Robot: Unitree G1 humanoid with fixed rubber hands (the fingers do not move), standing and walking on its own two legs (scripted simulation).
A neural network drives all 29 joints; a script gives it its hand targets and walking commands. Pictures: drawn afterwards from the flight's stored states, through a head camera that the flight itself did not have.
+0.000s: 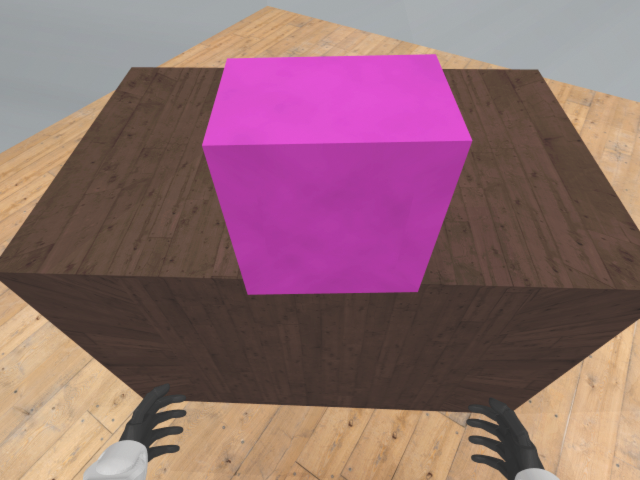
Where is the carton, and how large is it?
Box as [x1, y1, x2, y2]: [202, 54, 471, 294]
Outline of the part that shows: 435,54 227,58 202,147 248,294 417,291 471,142 468,131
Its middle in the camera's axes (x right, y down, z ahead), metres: +0.02 -0.08 +0.56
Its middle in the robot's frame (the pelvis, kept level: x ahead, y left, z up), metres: +0.47 +0.01 +0.08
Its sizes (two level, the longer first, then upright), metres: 0.272 0.182 0.292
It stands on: a pedestal, 0.71 m high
